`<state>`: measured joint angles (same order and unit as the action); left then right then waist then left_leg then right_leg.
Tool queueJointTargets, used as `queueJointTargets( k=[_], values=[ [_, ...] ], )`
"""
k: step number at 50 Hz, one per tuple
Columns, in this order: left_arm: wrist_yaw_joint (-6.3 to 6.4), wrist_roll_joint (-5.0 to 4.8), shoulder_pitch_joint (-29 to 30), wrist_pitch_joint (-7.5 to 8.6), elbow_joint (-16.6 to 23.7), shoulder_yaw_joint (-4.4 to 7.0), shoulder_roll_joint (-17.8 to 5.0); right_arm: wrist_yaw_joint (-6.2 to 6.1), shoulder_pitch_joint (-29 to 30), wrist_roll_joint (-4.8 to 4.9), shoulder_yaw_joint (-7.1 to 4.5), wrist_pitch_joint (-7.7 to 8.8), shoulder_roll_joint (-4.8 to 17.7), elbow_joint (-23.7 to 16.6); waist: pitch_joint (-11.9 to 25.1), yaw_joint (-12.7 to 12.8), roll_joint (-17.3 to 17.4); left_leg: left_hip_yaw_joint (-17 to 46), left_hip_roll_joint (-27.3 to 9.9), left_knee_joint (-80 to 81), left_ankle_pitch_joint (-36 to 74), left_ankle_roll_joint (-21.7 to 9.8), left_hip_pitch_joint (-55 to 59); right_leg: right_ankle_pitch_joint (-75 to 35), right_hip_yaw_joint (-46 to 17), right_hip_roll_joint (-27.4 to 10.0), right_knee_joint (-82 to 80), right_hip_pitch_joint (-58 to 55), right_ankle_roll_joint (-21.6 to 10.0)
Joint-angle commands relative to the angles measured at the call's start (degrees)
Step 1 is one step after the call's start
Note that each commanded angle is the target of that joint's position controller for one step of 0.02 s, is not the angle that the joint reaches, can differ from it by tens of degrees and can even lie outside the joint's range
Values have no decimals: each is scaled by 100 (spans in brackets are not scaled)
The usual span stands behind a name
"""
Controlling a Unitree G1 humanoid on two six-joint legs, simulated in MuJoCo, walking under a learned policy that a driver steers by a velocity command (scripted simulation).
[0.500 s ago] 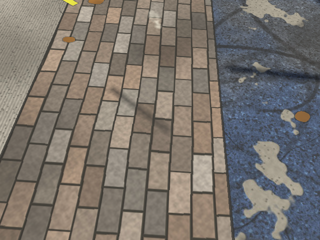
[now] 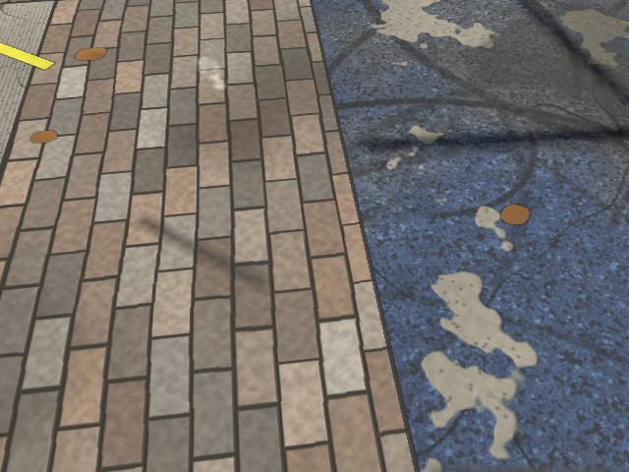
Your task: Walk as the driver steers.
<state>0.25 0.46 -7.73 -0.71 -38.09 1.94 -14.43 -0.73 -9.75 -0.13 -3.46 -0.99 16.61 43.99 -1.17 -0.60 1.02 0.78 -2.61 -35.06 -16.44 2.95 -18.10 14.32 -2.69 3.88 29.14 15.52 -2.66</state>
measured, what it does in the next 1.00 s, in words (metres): steps on the spot: left foot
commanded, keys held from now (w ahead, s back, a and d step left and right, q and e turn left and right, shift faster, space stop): no key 0.66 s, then w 0.34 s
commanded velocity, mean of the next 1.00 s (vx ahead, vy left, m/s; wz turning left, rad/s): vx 0.08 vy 0.00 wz -0.03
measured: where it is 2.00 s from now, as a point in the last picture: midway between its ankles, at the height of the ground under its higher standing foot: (297, 427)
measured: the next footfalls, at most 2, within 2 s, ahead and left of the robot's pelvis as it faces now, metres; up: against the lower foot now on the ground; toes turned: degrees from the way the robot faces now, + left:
left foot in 0.02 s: +0.04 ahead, +0.14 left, +0.00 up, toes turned +0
left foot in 1.40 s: +0.44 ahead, +0.14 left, +0.00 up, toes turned +11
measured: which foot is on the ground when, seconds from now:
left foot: up 0.00-0.00, down 0.02-0.94, up 0.96-1.00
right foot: down 0.00-1.00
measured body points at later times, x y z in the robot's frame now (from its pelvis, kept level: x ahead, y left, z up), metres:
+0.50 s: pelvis +0.01 +0.02 +0.00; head +0.02 +0.02 +0.45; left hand +0.12 +0.28 -0.12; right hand +0.14 -0.23 -0.12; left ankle +0.00 +0.14 -0.74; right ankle +0.01 -0.10 -0.74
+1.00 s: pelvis +0.07 -0.01 +0.00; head +0.08 -0.03 +0.45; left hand +0.12 +0.27 -0.12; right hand +0.13 -0.28 -0.14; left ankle +0.00 +0.13 -0.69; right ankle +0.05 -0.10 -0.74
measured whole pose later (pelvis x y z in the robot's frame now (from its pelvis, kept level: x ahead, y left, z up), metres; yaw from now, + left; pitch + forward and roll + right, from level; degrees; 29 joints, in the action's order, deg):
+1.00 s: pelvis +0.07 -0.01 +0.00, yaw +0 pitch +0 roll +0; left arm -0.6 -0.9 -15.9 5.3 -55.6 4.0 -14.3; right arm -0.9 -18.4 2.2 -2.7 2.7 16.8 50.6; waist 0.1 0.8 2.8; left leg 2.2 -1.0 -49.7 -26.3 -1.5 -16.7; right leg 17.6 2.1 1.3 29.7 12.4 -2.8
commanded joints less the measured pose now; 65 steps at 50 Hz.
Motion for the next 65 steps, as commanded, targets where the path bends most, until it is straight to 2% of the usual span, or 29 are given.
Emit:
queueJointTargets(
  k=[1,2,3,4,7,15,33,34,35,36,37,38,39,40,41,43,44,45,46,47,48,49,50,52,54,57,60,63,65],
  values=[
    [-14,35,-121,118,142,90,-532,16,-167,-136,-94,164,613,-338,523,-43,-365,383,-343,1245,1864,-242,1304,-563,-1097,-1021,-512,201,-405],
    [-42,119,-415,165,97,115,-576,-6,-131,-144,-160,172,1016,-399,553,285,372,703,-798,1019,2584,-512,1383,12,-664,-561,-175,342,-134],
    [-26,121,-441,160,79,101,-476,29,105,-89,-121,181,813,-316,587,416,942,824,-830,1146,1443,-825,632,229,-328,-377,-280,-171,84],
    [-8,123,-171,131,37,131,-665,71,310,-75,-44,210,515,-424,362,243,717,674,-581,1237,738,-726,364,18,-352,-407,-263,-331,158],
    [36,55,12,13,26,168,-663,69,161,-94,-17,316,521,-373,231,75,398,367,-305,1105,538,-409,347,-471,-453,-465,-202,-246,17],
    [57,19,-177,47,-286,175,-501,-14,0,-61,63,295,422,-349,249,12,-101,228,-183,890,753,-433,532,-799,-492,-503,-228,-229,66],
    [198,-18,-313,11,-1109,211,-515,-16,-159,-40,115,306,319,114,112,62,-82,141,-47,1054,802,-440,480,-1070,-458,-534,-283,-553,173],
    [202,-25,-409,2,-1212,206,-478,-23,-267,-38,113,296,316,200,225,65,-47,110,1,1114,226,-466,521,-546,-361,-449,-270,-591,160],
    [207,-64,-460,-5,-1285,227,-509,-36,-319,0,73,273,424,246,128,50,49,162,29,1179,-731,-571,463,403,-188,-281,-114,-412,113],
    [203,-95,-453,15,-1301,241,-517,-54,-373,43,31,253,543,267,-92,15,224,435,-98,1362,-1822,-755,367,1349,-34,-152,93,-19,67],
    [192,-115,-325,79,-1239,236,-486,-78,-521,79,10,259,621,294,-367,-60,443,996,-451,1712,-2693,-1009,368,1764,78,-117,397,512,42],
    [160,-149,-159,189,-1148,212,-370,-95,-752,115,-26,294,752,353,-549,-125,764,1826,-1021,2216,-3305,-1334,505,1562,297,-101,921,953,46],
    [116,-183,32,305,-1055,192,-303,-111,-831,129,-82,336,918,405,-781,-144,966,2579,-1559,2580,-3442,-1647,444,1218,332,-268,1319,1198,21],
    [71,-202,157,391,-1021,210,-366,-126,-844,106,-107,387,959,411,-887,-167,903,2849,-1768,2701,-3134,-1785,433,1235,163,-480,1605,1412,-35],
    [28,-222,158,454,-1027,227,-407,-120,-782,82,-110,430,939,386,-822,-134,837,2785,-1798,2692,-2714,-1768,606,1418,106,-599,1680,1529,-99],
    [-52,-248,-49,545,-1147,223,-380,-75,-458,172,-117,432,914,283,-595,66,692,2012,-1455,2562,-1880,-1473,576,1310,251,-639,818,870,-208],
    [-78,-226,-366,575,-1341,240,-357,-57,-221,235,-123,404,926,237,-429,274,638,1421,-1100,2380,-1427,-1284,180,551,507,-460,137,-72,-198],
    [-91,-186,-829,576,-1614,287,-373,-45,-202,241,-114,377,868,246,-227,446,570,998,-799,2016,-1126,-1151,-167,-176,718,-207,-223,-982,-96],
    [-90,-159,-1298,551,-1827,344,-447,-35,-208,203,-64,381,687,237,-36,602,385,667,-559,1487,-845,-999,-493,-258,606,-197,-263,-1652,-42],
    [-42,-160,-1918,552,-1941,423,-711,3,-48,132,58,417,298,129,113,830,-482,67,-86,-48,-481,-655,-1151,512,-715,-1044,-919,-2291,-323],
    [-64,-171,-2355,577,-1934,554,-1427,-16,-24,147,110,525,90,-165,222,863,-1869,-288,534,-1769,-1223,-381,-2362,1328,-3222,-2338,-1790,-2829,-1217],
    [-88,-80,-2086,658,-1865,419,-1068,-29,63,282,22,606,421,-189,-20,746,-1260,322,279,-2873,-1685,-466,-2936,1891,-3799,-2656,-1971,-2528,-1577],
    [-87,-93,-1697,722,-1731,321,-786,16,-11,362,-3,666,518,-167,-339,539,-861,524,-11,-3209,-1112,-621,-3325,2041,-3304,-2484,-1971,-2455,-1416],
    [-110,-85,-1245,734,-1588,233,-653,78,-40,234,-32,723,525,-55,-459,340,-546,441,-330,-3003,-138,-706,-3348,967,-2202,-2114,-2064,-2252,-981],
    [-84,-24,-1304,679,-1619,153,-458,185,-52,190,-36,674,417,-6,-364,296,-628,331,-429,-2669,449,-628,-2945,-369,-1198,-1772,-2131,-2020,-696],
    [4,21,-1522,649,-1700,161,-589,240,243,188,29,565,181,-138,-412,388,-503,238,-278,-2060,1015,-413,-2842,-1464,-308,-1599,-2214,-1734,-681],
    [69,14,-1412,674,-1649,159,-761,260,859,166,120,543,37,-450,-557,477,-509,-67,-145,-809,1845,-366,-2251,-1591,333,-1473,-2442,-1197,-592],
    [81,-51,-1645,677,-1732,166,-826,346,1309,167,162,542,22,-684,-713,580,-452,-271,-84,-179,2103,-498,-1987,-1745,628,-1657,-2498,-1348,-578],
    [73,-85,-1656,624,-1744,188,-876,423,1422,176,142,553,96,-814,-709,494,-434,-325,-14,85,1862,-690,-2003,-2476,804,-1804,-2214,-1840,-499]
  ],
)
